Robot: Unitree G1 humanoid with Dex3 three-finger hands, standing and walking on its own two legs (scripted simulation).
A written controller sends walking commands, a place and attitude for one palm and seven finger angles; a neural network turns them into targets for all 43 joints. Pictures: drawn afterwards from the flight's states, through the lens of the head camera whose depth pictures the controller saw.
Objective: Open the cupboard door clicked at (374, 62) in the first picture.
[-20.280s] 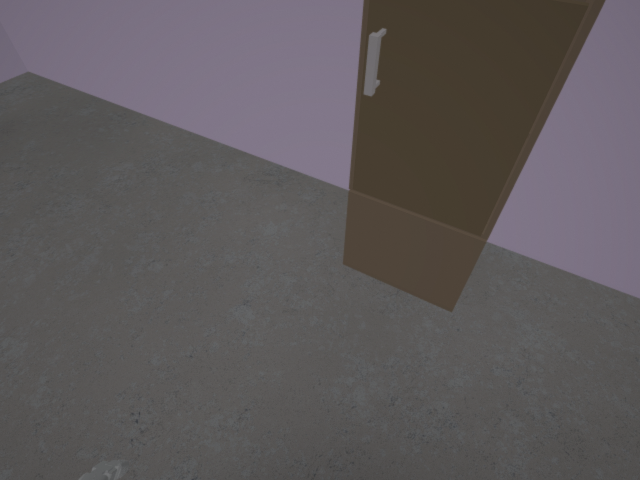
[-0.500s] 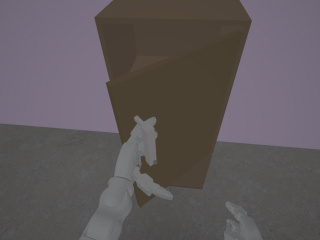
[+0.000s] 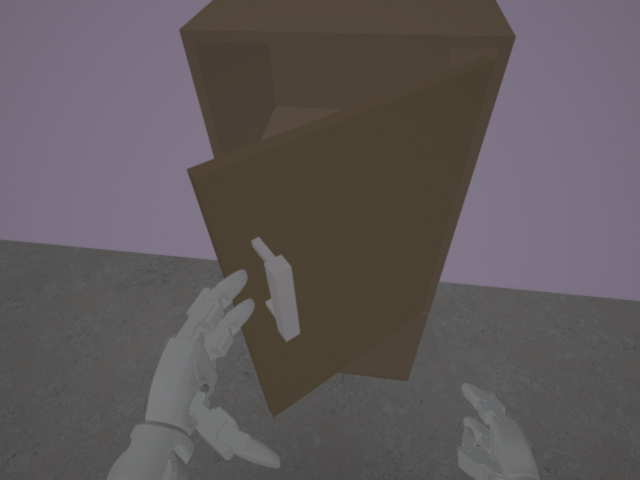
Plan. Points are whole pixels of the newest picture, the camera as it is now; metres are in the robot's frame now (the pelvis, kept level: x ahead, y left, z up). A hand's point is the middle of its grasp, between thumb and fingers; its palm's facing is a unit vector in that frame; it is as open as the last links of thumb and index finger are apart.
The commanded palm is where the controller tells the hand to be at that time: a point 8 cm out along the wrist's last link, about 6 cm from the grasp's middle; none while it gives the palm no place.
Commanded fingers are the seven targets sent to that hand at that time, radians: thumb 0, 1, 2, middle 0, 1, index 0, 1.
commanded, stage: slide the hand sideways off the handle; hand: left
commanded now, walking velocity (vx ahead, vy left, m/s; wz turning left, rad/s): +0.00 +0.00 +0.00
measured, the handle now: (275, 290) +0.31 +0.08 +0.10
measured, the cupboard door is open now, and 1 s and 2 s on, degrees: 43 43 43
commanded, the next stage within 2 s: draw the hand back to the body in 0.28 s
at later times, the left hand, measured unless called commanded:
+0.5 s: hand (201, 409) +0.17 +0.13 +0.10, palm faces -0.09 -0.99 -0.05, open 16.3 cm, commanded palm +0.15 +0.19 +0.11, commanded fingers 0.00 -0.50 0.30 -0.15 -0.30 -0.15 -0.30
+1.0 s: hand (105, 391) +0.17 +0.21 +0.14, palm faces +0.14 -0.96 -0.23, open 15.6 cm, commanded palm +0.13 +0.26 +0.15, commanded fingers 0.00 -0.08 0.48 -0.17 -0.30 -0.17 -0.30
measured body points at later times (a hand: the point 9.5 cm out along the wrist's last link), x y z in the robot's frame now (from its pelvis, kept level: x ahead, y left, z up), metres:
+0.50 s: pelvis -0.01 +0.01 -0.01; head -0.01 -0.01 +0.44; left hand +0.17 +0.18 +0.11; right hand +0.18 -0.21 -0.08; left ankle +0.00 +0.12 -0.72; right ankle -0.01 -0.08 -0.72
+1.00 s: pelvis -0.01 +0.03 +0.01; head -0.03 +0.02 +0.46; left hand +0.16 +0.26 +0.15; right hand +0.19 -0.18 -0.05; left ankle +0.00 +0.12 -0.72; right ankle -0.01 -0.08 -0.72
